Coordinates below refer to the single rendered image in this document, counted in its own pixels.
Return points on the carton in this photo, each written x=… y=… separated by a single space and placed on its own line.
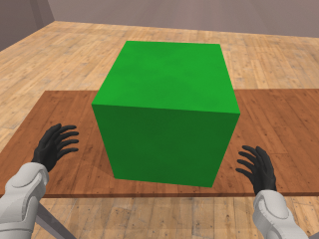
x=166 y=112

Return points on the robot left hand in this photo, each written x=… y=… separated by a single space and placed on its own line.
x=48 y=151

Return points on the robot right hand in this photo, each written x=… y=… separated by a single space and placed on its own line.
x=262 y=176

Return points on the robot right forearm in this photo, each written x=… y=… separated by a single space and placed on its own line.
x=273 y=218

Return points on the robot left forearm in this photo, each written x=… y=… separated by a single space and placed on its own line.
x=19 y=204

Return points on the table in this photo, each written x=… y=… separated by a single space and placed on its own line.
x=283 y=122

